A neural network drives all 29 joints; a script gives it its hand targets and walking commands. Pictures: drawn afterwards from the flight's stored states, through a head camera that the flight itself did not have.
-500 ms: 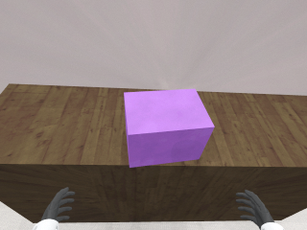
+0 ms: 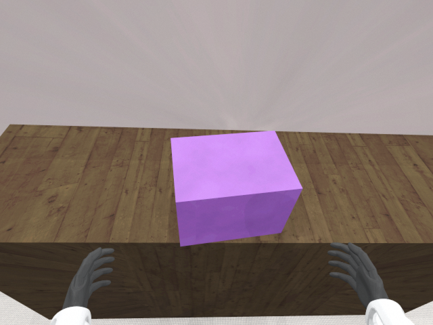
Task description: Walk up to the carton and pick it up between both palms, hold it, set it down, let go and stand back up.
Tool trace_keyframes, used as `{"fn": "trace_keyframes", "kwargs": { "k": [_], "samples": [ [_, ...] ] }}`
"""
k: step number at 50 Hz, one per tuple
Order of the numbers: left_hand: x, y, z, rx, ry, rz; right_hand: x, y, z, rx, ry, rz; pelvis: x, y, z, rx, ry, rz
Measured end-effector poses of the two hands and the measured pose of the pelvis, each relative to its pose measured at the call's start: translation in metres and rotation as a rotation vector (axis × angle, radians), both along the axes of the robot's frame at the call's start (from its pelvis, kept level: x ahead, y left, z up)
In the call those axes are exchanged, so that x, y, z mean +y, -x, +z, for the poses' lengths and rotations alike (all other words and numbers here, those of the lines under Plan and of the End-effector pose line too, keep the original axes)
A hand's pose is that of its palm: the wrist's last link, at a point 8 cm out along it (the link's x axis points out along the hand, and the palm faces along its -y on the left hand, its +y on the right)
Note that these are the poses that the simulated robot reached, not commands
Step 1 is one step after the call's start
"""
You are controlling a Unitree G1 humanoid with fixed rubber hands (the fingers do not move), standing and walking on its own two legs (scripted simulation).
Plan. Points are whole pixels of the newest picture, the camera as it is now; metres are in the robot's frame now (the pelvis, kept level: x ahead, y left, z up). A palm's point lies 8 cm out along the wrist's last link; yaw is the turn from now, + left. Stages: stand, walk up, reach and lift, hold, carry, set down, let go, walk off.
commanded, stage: reach and lift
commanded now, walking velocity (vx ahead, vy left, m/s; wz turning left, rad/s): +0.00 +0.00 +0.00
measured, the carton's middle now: (228, 187) +0.40 -0.03 +0.00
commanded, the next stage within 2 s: none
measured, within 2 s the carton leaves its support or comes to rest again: neither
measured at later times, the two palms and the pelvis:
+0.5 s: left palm (86, 269) +0.20 +0.21 +0.05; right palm (365, 275) +0.19 -0.24 +0.04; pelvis +0.00 +0.00 +0.00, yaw +0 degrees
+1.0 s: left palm (107, 211) +0.28 +0.19 +0.08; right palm (362, 225) +0.26 -0.25 +0.08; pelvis +0.01 +0.00 +0.00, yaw +0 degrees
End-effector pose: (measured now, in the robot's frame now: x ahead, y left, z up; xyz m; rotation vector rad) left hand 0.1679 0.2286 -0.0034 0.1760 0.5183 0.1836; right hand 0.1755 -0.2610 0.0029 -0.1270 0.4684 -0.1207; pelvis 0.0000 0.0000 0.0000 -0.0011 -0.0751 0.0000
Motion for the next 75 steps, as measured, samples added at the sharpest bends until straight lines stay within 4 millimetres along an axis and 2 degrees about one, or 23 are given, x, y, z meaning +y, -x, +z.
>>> {"fn": "trace_keyframes", "kwargs": {
  "k": [20,24,34,45,52,60,75],
  "samples": [
    [-0.012,-0.012,0.039,-0.216,0.028,-0.009,0.020,-0.014,0.039,-0.199,-0.056,0.047,0.001,-0.002,0.000,0.005,0.001,0.000],
    [-0.014,-0.025,0.046,-0.247,0.035,-0.008,0.020,-0.013,0.036,-0.171,-0.062,0.039,0.001,-0.002,0.000,0.005,0.001,0.000],
    [-0.026,-0.071,0.069,-0.287,0.071,-0.023,0.018,-0.020,0.038,-0.137,-0.061,0.028,0.001,-0.005,0.001,0.013,0.001,0.000],
    [-0.034,-0.099,0.078,-0.254,0.083,-0.041,0.016,-0.064,0.065,-0.206,-0.054,0.047,0.001,-0.009,0.001,0.023,0.001,-0.004],
    [-0.040,-0.117,0.092,-0.261,0.073,-0.061,0.014,-0.090,0.081,-0.238,-0.052,0.072,0.001,-0.009,0.001,0.023,0.001,-0.004],
    [-0.045,-0.141,0.105,-0.257,0.070,-0.077,0.009,-0.117,0.082,-0.215,-0.065,0.062,0.001,-0.010,0.001,0.030,0.000,-0.004],
    [-0.042,-0.182,0.123,-0.250,0.086,-0.063,0.019,-0.170,0.104,-0.239,-0.081,0.073,0.001,-0.012,0.001,0.055,0.001,-0.004]
  ]
}}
